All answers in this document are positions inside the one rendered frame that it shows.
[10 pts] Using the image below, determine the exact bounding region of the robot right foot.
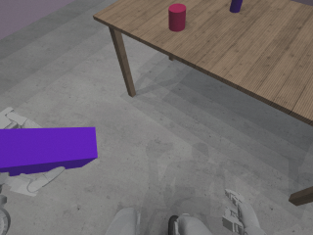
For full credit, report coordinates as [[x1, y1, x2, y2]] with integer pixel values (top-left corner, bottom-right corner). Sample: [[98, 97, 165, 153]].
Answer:
[[168, 215, 179, 235]]

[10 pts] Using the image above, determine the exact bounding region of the robot right hand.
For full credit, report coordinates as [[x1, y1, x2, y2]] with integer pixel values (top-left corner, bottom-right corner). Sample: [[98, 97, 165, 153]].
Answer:
[[222, 189, 260, 235]]

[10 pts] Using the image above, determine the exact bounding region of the table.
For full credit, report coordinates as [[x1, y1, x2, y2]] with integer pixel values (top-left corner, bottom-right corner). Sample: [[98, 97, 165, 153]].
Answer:
[[93, 0, 313, 206]]

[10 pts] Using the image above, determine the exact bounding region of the robot right thigh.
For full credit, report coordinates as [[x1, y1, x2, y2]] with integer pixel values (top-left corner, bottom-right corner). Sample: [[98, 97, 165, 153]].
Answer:
[[173, 216, 212, 235]]

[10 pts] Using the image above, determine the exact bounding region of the sponge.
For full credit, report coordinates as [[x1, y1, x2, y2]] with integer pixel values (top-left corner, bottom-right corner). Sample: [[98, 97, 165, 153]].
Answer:
[[0, 126, 98, 176]]

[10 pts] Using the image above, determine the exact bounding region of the robot left hand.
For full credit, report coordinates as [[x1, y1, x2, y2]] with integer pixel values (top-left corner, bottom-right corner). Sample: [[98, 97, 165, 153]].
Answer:
[[0, 107, 66, 197]]

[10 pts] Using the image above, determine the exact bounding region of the robot left forearm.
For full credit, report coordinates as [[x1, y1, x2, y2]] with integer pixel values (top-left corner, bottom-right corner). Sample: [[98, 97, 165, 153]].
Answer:
[[0, 195, 11, 235]]

